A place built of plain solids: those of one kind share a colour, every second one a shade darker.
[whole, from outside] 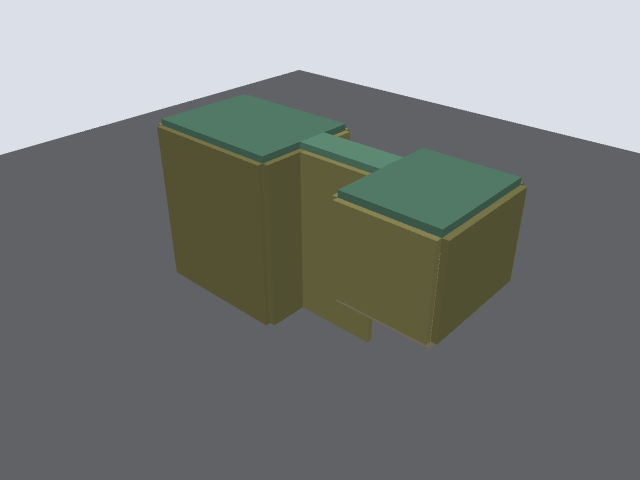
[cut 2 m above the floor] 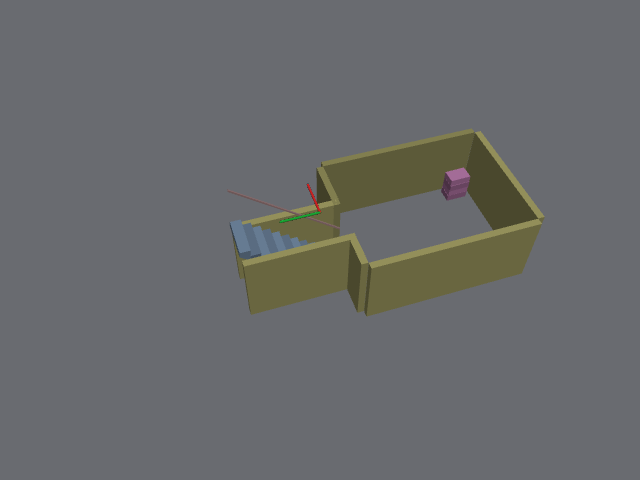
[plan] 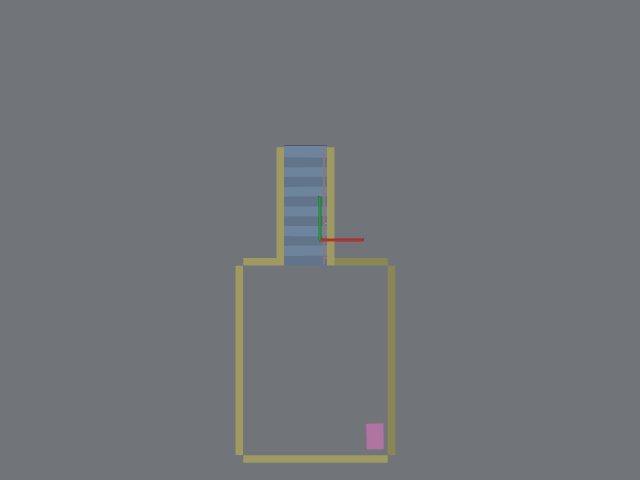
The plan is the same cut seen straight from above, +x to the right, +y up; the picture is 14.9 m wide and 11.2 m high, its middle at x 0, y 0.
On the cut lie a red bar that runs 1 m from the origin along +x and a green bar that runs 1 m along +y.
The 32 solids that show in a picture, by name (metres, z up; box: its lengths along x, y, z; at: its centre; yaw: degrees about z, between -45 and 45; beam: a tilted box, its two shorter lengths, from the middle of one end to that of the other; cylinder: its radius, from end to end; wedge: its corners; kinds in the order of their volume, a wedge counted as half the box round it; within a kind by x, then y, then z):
{
 "wall_1": {"box": [0.18, 4.42, 5.26], "at": [-1.88, -2.81, 2.58]},
 "wall_2": {"box": [0.18, 2.85, 2.73], "at": [-1.82, 3.59, 3.84]},
 "wall_3": {"box": [0.95, 0.18, 5.26], "at": [-1.32, -0.51, 2.58]},
 "wall_4": {"box": [0.18, 2.76, 5.26], "at": [-0.93, 0.79, 2.58]},
 "wall_5": {"box": [3.37, 0.18, 5.26], "at": [-0.11, -5.11, 2.58]},
 "wall_6": {"box": [3.52, 0.18, 2.73], "at": [0.03, 5.11, 3.84]},
 "wall_7": {"box": [0.18, 2.76, 5.26], "at": [0.25, 0.79, 2.58]},
 "wall_8": {"box": [1.42, 0.18, 5.26], "at": [0.87, -0.51, 2.58]},
 "wall_9": {"box": [1.63, 0.18, 2.73], "at": [0.98, 2.08, 3.84]},
 "wall_10": {"box": [0.18, 4.42, 5.26], "at": [1.67, -2.81, 2.58]},
 "wall_11": {"box": [0.18, 2.85, 2.73], "at": [1.88, 3.59, 3.84]},
 "roof_1": {"box": [1.0, 2.76, 0.2], "at": [-0.34, 0.79, 5.31]},
 "roof_2": {"box": [3.37, 4.42, 0.2], "at": [-0.11, -2.81, 5.31]},
 "roof_3": {"box": [3.52, 2.85, 0.2], "at": [0.03, 3.59, 5.31]},
 "floor_1": {"wedge": [[-1.73, 2.17, 2.48], [-1.73, 2.19, 2.26], [-1.73, 5.02, 2.26], [-1.73, 5.02, 2.48], [1.79, 2.17, 2.48], [1.79, 2.19, 2.26], [1.79, 5.02, 2.26], [1.79, 5.02, 2.48]]},
 "tread_1": {"wedge": [[-0.84, -0.59, 0.19], [-0.84, -0.57, -0.04], [-0.84, -0.35, 0.19], [-0.84, -0.33, 0.02], [0.16, -0.59, 0.19], [0.16, -0.57, -0.04], [0.16, -0.34, 0.19], [0.16, -0.33, 0.02]]},
 "tread_2": {"wedge": [[-0.84, -0.37, 0.38], [-0.84, -0.33, 0.04], [-0.84, -0.11, 0.38], [-0.84, -0.1, 0.23], [0.16, -0.37, 0.38], [0.16, -0.33, 0.04], [0.16, -0.11, 0.38], [0.16, -0.09, 0.24]]},
 "tread_3": {"wedge": [[-0.84, -0.14, 0.57], [-0.84, -0.1, 0.23], [-0.84, 0.12, 0.57], [-0.84, 0.13, 0.42], [0.16, -0.13, 0.57], [0.16, -0.09, 0.23], [0.16, 0.11, 0.57], [0.16, 0.13, 0.42]]},
 "tread_4": {"wedge": [[-0.84, 0.09, 0.77], [-0.84, 0.13, 0.42], [-0.84, 0.35, 0.76], [-0.84, 0.37, 0.62], [0.16, 0.09, 0.77], [0.16, 0.13, 0.42], [0.16, 0.35, 0.77], [0.16, 0.37, 0.61]]},
 "tread_5": {"wedge": [[-0.84, 0.33, 0.95], [-0.84, 0.37, 0.61], [-0.84, 0.58, 0.95], [-0.84, 0.6, 0.81], [0.16, 0.33, 0.95], [0.16, 0.36, 0.61], [0.16, 0.58, 0.95], [0.16, 0.6, 0.81]]},
 "tread_6": {"wedge": [[-0.84, 0.56, 1.15], [-0.84, 0.59, 0.8], [-0.84, 0.8, 1.14], [-0.84, 0.82, 0.99], [0.16, 0.56, 1.14], [0.16, 0.59, 0.8], [0.16, 0.8, 1.14], [0.16, 0.82, 0.99]]},
 "tread_7": {"wedge": [[-0.84, 0.78, 1.34], [-0.84, 0.82, 0.99], [-0.84, 1.04, 1.33], [-0.84, 1.06, 1.18], [0.16, 0.78, 1.33], [0.16, 0.82, 0.99], [0.16, 1.04, 1.33], [0.16, 1.06, 1.19]]},
 "tread_8": {"wedge": [[-0.84, 1.01, 1.53], [-0.84, 1.05, 1.18], [-0.84, 1.26, 1.53], [-0.84, 1.28, 1.37], [0.16, 1.02, 1.53], [0.16, 1.06, 1.19], [0.16, 1.27, 1.53], [0.16, 1.28, 1.37]]},
 "tread_9": {"wedge": [[-0.84, 1.24, 1.71], [-0.84, 1.28, 1.37], [-0.84, 1.5, 1.71], [-0.84, 1.51, 1.56], [0.16, 1.24, 1.72], [0.16, 1.28, 1.37], [0.16, 1.5, 1.71], [0.16, 1.52, 1.57]]},
 "tread_10": {"wedge": [[-0.84, 1.47, 1.91], [-0.84, 1.51, 1.56], [-0.84, 1.72, 1.9], [-0.84, 1.73, 1.75], [0.16, 1.48, 1.9], [0.16, 1.52, 1.57], [0.16, 1.72, 1.9], [0.16, 1.74, 1.75]]},
 "tread_11": {"wedge": [[-0.84, 1.69, 2.09], [-0.84, 1.73, 1.74], [-0.84, 1.95, 2.09], [-0.84, 1.97, 1.94], [0.16, 1.7, 2.09], [0.16, 1.73, 1.75], [0.16, 1.95, 2.09], [0.16, 1.97, 1.94]]},
 "tread_12": {"wedge": [[-0.84, 1.93, 2.28], [-0.84, 1.97, 1.94], [-0.84, 2.19, 2.28], [-0.84, 2.21, 2.14], [0.16, 1.93, 2.28], [0.16, 1.96, 1.94], [0.16, 2.19, 2.28], [0.16, 2.21, 2.14]]},
 "crate_1": {"box": [0.4, 0.6, 0.2], "at": [1.27, -4.58, 0.5], "yaw": 2.0},
 "crate_2": {"box": [0.4, 0.6, 0.25], "at": [1.28, -4.58, 0.07], "yaw": 0.1},
 "crate_3": {"box": [0.4, 0.6, 0.2], "at": [1.28, -4.58, 0.3]},
 "crate_4": {"box": [0.4, 0.6, 0.2], "at": [1.29, -4.58, 0.7], "yaw": 1.3},
 "guard_rail_1": {"wedge": [[0.08, -0.57, 1.12], [0.08, -0.57, 1.17], [0.08, 2.14, 3.36], [0.08, 2.14, 3.42], [0.12, -0.57, 1.12], [0.12, -0.57, 1.17], [0.12, 2.14, 3.36], [0.12, 2.14, 3.42]]}
}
